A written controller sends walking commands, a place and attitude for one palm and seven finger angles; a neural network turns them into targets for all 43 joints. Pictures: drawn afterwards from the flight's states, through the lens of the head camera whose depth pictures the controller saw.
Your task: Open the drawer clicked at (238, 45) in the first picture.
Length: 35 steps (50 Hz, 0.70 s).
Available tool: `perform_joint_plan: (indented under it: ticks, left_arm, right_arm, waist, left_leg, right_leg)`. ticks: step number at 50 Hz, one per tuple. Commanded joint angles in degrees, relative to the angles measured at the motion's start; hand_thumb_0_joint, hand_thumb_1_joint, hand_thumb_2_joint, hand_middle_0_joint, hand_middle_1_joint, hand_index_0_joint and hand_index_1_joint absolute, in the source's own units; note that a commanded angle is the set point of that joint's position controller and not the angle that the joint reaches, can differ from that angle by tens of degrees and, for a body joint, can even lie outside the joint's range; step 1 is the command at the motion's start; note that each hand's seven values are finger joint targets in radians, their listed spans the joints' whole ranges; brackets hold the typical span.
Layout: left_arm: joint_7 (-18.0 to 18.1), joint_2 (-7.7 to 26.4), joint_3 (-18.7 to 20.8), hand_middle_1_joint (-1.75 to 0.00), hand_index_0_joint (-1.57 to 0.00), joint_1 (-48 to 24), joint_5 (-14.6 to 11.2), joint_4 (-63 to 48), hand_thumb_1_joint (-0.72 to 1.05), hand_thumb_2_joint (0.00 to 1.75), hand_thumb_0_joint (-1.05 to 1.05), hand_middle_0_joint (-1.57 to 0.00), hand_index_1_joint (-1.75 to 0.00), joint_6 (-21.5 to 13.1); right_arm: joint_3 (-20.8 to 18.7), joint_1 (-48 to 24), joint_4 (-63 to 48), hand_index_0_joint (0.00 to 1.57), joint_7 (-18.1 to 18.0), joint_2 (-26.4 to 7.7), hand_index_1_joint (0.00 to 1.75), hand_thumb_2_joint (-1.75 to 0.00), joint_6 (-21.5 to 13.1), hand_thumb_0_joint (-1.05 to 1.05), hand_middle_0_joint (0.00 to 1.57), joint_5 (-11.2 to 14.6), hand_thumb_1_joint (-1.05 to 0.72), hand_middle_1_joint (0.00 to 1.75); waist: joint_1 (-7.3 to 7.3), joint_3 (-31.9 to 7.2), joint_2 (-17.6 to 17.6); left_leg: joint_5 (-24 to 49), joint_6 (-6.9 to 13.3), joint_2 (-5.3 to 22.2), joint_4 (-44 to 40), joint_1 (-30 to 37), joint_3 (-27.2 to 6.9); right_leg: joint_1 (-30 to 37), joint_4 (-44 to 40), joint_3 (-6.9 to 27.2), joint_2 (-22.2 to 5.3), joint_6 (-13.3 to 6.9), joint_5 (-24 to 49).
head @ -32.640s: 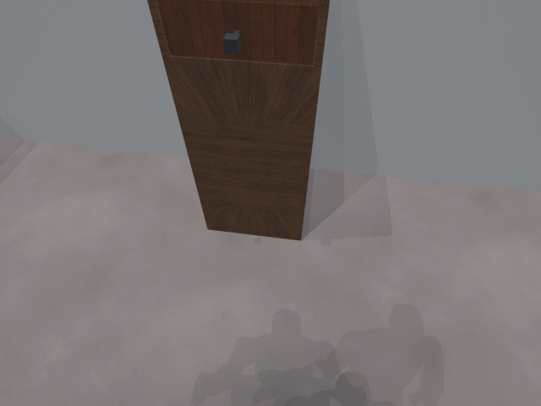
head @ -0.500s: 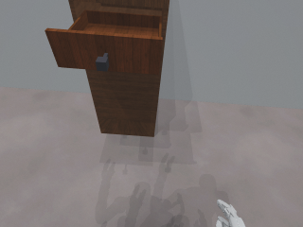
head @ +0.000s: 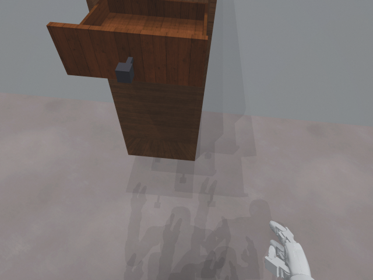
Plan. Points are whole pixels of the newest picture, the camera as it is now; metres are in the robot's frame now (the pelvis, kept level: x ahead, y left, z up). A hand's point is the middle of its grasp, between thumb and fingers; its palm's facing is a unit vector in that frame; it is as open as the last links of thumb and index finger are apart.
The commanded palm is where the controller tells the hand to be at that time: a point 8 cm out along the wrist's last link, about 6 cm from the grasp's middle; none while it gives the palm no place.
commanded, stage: stop stepping back and stand still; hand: left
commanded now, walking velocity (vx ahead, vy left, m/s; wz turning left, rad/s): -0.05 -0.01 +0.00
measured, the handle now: (127, 68) +0.57 +0.18 +0.13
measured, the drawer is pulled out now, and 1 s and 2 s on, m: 0.29 0.29 0.29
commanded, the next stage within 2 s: let the arm hang, fingers relaxed in 0.06 s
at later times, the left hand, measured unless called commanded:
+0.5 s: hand out of the picture +0.00 +0.15 -0.17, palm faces +0.07 -0.98 -0.21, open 7.0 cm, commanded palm none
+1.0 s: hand out of the picture -0.05 +0.18 -0.15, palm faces +0.09 -0.94 -0.32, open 7.4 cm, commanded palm none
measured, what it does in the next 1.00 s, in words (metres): shifts its weight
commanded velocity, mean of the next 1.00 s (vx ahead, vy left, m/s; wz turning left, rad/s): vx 0.00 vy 0.00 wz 0.00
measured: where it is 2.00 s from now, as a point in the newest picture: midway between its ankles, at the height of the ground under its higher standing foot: outside the picture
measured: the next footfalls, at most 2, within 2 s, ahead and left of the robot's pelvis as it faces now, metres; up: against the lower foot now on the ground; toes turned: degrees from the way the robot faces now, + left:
none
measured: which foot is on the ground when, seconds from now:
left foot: down 0.00-1.00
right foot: down 0.00-1.00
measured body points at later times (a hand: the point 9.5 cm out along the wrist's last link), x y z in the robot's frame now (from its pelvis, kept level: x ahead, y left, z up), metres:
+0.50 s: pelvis -0.04 -0.03 -0.01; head -0.02 -0.04 +0.44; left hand -0.01 +0.20 -0.15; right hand +0.01 -0.30 -0.15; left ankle -0.04 +0.10 -0.72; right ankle +0.00 -0.13 -0.73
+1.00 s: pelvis -0.06 -0.04 +0.01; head -0.06 -0.07 +0.45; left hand -0.06 +0.23 -0.13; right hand -0.02 -0.28 -0.16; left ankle -0.04 +0.09 -0.73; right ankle +0.00 -0.13 -0.73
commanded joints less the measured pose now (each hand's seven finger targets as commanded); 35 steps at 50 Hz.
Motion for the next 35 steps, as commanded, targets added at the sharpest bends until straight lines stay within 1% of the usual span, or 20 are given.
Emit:
perform_joint_plan:
  ticks: [1,4,7,8,10,12,14,15,16,17,18,19,21,23,25,26,27,28,30,35]
  left_arm:
    - [2.1,18.8,13.5,-0.3,-0.2,3.3,-1.2,-20.5,0.9,0.9,0.0,-0.2,-0.3,-6.1]
    - [2.5,18.8,15.2,-0.3,-0.2,2.6,-2.0,-16.5,0.9,0.9,0.0,-0.2,-0.3,-6.4]
    - [2.2,18.0,14.4,-0.3,-0.2,-2.5,-2.4,-0.9,0.9,0.9,0.0,-0.2,-0.3,-5.2]
    - [-6.4,-5.7,-28.2,-0.3,-0.2,11.4,-1.2,44.8,0.9,0.9,0.0,-0.2,-0.3,2.1]
    - [-8.3,-4.2,-26.7,-0.3,-0.2,7.5,0.7,46.2,0.9,0.9,0.0,-0.2,-0.3,10.5]
    - [-8.4,-3.2,-27.0,-0.3,-0.2,2.6,3.6,49.4,0.9,0.9,0.0,-0.2,-0.3,12.7]
    - [-8.5,-2.8,-27.2,-0.3,-0.2,1.2,4.1,56.0,0.9,0.9,0.0,-0.2,-0.3,12.7]
    - [-8.5,-2.8,-27.5,-0.3,-0.2,1.6,4.5,60.5,0.9,0.9,0.0,-0.2,-0.3,12.8]
    - [-8.4,-1.7,-27.8,-0.3,-0.2,1.0,5.1,64.4,0.9,0.9,0.0,-0.2,-0.3,12.8]
    - [-8.3,0.4,-27.9,-0.3,-0.2,0.2,5.2,68.1,0.9,0.9,0.0,-0.2,-0.3,13.2]
    - [-8.0,0.9,-28.3,-0.3,-0.2,-1.4,5.2,71.5,0.9,0.9,0.0,-0.2,-0.3,13.6]
    - [-7.7,0.1,-28.9,-0.3,-0.2,-1.7,5.1,74.4,0.9,0.9,0.0,-0.2,-0.3,14.0]
    - [-7.3,-1.2,-29.7,-0.3,-0.2,-3.7,4.7,79.4,0.9,0.9,0.0,-0.2,-0.3,14.1]
    - [-7.0,-1.0,-29.9,-0.3,-0.2,-2.1,4.4,84.0,0.9,0.9,0.0,-0.2,-0.3,13.4]
    - [-6.9,-4.1,-29.8,-0.3,-0.2,0.4,3.6,89.3,0.9,0.9,0.0,-0.2,-0.3,12.9]
    - [-6.9,-6.8,-30.0,-0.3,-0.2,2.5,3.0,90.9,0.9,0.9,0.0,-0.2,-0.3,13.0]
    - [-7.1,-7.9,-30.9,-0.3,-0.2,4.2,2.4,92.6,0.9,0.9,0.0,-0.2,-0.3,13.2]
    - [-7.3,-8.1,-31.2,-0.3,-0.2,5.0,2.6,94.2,0.9,0.9,0.0,-0.2,-0.3,13.2]
    - [-7.3,-7.7,-31.1,-0.3,-0.2,4.8,3.1,98.1,0.9,0.9,0.0,-0.2,-0.3,13.6]
    - [-7.1,-6.7,-31.8,-0.3,-0.2,5.4,3.0,103.7,0.9,0.9,0.0,-0.2,-0.3,12.1]
  right_arm:
    - [-3.1,-2.2,-8.2,0.2,-0.6,-6.6,0.3,-0.9,-2.1,0.0,0.2,-0.3,-0.9,0.3]
    - [-3.1,-1.8,-7.6,0.2,-1.1,-6.3,0.3,-0.9,-1.6,0.0,0.2,-0.1,-0.9,0.3]
    - [-3.2,-0.7,-5.4,0.2,-1.5,-7.2,0.3,-0.9,-0.8,0.0,0.2,0.6,-0.9,0.3]
    - [-5.9,-2.8,3.4,0.2,0.3,-18.3,0.3,-0.9,-7.7,0.0,0.2,3.5,-0.9,0.3]
    - [-6.6,-2.2,7.4,0.2,1.8,-18.8,0.3,-0.9,-4.5,0.0,0.2,1.6,-0.9,0.3]
    - [-6.5,-2.0,9.6,0.2,1.6,-19.5,0.3,-0.9,0.0,0.0,0.2,0.0,-0.9,0.3]
    - [-4.9,-4.4,9.4,0.2,1.9,-17.4,0.3,-0.9,2.2,0.0,0.2,-1.1,-0.9,0.3]
    - [-4.0,-4.8,9.6,0.2,1.9,-14.9,0.3,-0.9,3.0,0.0,0.2,-1.4,-0.9,0.3]
    - [-3.3,-3.2,10.2,0.2,2.0,-11.3,0.3,-0.9,3.9,0.0,0.2,-1.5,-0.9,0.3]
    - [-2.9,-1.3,10.3,0.2,2.2,-9.5,0.3,-0.9,5.2,0.0,0.2,-2.0,-0.9,0.3]
    - [-3.3,-1.3,10.5,0.2,2.2,-10.2,0.3,-0.9,6.6,0.0,0.2,-2.6,-0.9,0.3]
    - [-3.7,-1.7,10.9,0.2,2.2,-10.9,0.3,-0.9,7.6,0.0,0.2,-3.1,-0.9,0.3]
    - [-3.7,0.5,12.6,0.2,2.0,-10.2,0.3,-0.9,7.9,0.0,0.2,-3.0,-0.9,0.3]
    - [-3.5,3.4,14.9,0.2,1.8,-8.6,0.3,-0.9,8.1,0.0,0.2,-2.3,-0.9,0.3]
    - [-3.0,7.5,17.5,0.2,1.4,-6.9,0.3,-0.9,7.5,0.0,0.2,-2.3,-0.9,0.3]
    - [-3.0,7.5,18.0,0.2,1.0,-8.0,0.3,-0.9,7.0,0.0,0.2,-2.7,-0.9,0.3]
    - [-3.1,6.0,18.2,0.2,0.7,-9.8,0.3,-0.9,6.9,0.0,0.2,-2.8,-0.9,0.3]
    - [-3.3,4.5,18.2,0.2,0.5,-11.0,0.3,-0.9,7.2,0.0,0.2,-2.8,-0.9,0.3]
    - [-3.7,5.7,20.6,0.2,0.8,-10.2,0.3,-0.9,7.4,0.0,0.2,-2.7,-0.9,0.3]
    - [-3.8,9.7,23.8,0.2,0.4,-9.2,0.3,-0.9,6.9,0.0,0.2,-1.8,-0.9,0.3]
  waist:
    - [1.19,-17.5,8.6]
    - [0.96,-16.0,10.8]
    - [0.1,-12.7,6.7]
    - [-4.13,-9.0,7.8]
    - [-1.1,-10.8,8.2]
    - [-0.37,-8.8,1.9]
    - [1.95,-6.2,-4.4]
    - [3.03,-5.3,-9.9]
    - [2.28,-4.2,-18.4]
    - [1.33,-0.6,-23.9]
    - [1.52,1.0,-26.3]
    - [2.14,2.7,-23.0]
    - [0.77,3.1,-11.0]
    - [0.1,-1.6,-0.7]
    - [-0.63,-5.5,4.3]
    - [0.5,-4.9,12.5]
    - [2.19,-4.4,17.3]
    - [3.24,-3.3,13.3]
    - [2.73,-0.4,15.9]
    - [1.83,-1.6,4.9]
  left_leg:
    - [25.5,-0.3,3.2,-3.3,4.8,-4.2]
    - [26.0,-0.4,4.6,-5.4,5.4,-5.0]
    - [23.4,-0.1,5.6,-6.6,5.3,-4.4]
    - [36.9,1.2,5.2,3.4,7.9,-5.7]
    - [47.3,2.1,8.0,-0.3,9.5,-7.1]
    - [32.8,6.7,11.0,-5.2,2.6,-13.6]
    - [21.6,7.4,10.2,-6.6,-4.4,-13.2]
    - [13.3,5.3,6.7,-3.1,-7.0,-9.9]
    - [3.3,2.8,0.8,1.7,-5.4,-6.9]
    - [-7.3,1.4,-3.4,6.3,-5.5,-3.6]
    - [-13.7,1.3,-4.1,13.1,-5.3,-3.1]
    - [-15.0,1.5,-3.8,17.7,-6.2,-3.6]
    - [-12.3,1.2,-3.4,18.3,-5.4,-2.6]
    - [-9.6,0.3,-2.9,10.7,-0.1,-1.5]
    - [0.7,0.7,-1.2,-2.3,7.3,-4.6]
    - [4.1,2.6,2.9,-7.2,7.0,-12.0]
    - [1.3,4.3,6.9,-11.5,2.5,-15.0]
    - [-6.0,5.3,8.7,-14.9,-2.8,-16.4]
    - [-17.1,3.6,5.5,-18.3,-6.6,-14.7]
    - [-4.7,2.7,3.2,-13.8,0.9,-9.9]
  right_leg:
    - [10.9,0.2,4.3,-3.6,-1.9,26.7]
    - [9.4,0.2,3.3,-1.8,-1.3,22.6]
    - [7.9,-2.1,3.6,-1.5,-0.7,19.7]
    - [-3.8,7.6,3.1,-5.4,-1.3,28.5]
    - [-6.9,8.4,2.9,-2.5,-0.2,9.7]
    - [-7.5,14.2,5.6,-0.7,-0.4,-6.9]
    - [-2.6,10.2,6.5,-1.1,-0.6,-6.9]
    - [-0.1,4.6,7.9,-3.3,-1.4,0.0]
    - [-3.0,-4.2,13.9,-7.9,-2.5,0.2]
    - [-5.8,-10.2,18.9,-12.7,-4.8,-1.3]
    - [-8.7,-12.4,19.9,-13.2,-6.2,-8.2]
    - [-9.8,-13.3,21.1,-12.9,-7.0,-12.1]
    - [-7.7,-11.5,19.8,-12.1,-9.0,-5.5]
    - [-3.2,-10.0,17.6,-11.1,-9.2,1.3]
    - [-2.1,-6.0,14.7,-9.4,-6.3,1.2]
    - [-3.6,-2.3,11.5,-5.1,-4.1,-1.8]
    - [0.0,-1.1,7.6,-2.4,-2.4,-2.7]
    - [4.5,-1.3,5.8,-1.6,-1.8,-2.6]
    - [5.9,-0.9,5.8,-0.8,-2.4,-4.1]
    - [5.7,-7.4,8.5,-3.3,-3.5,1.1]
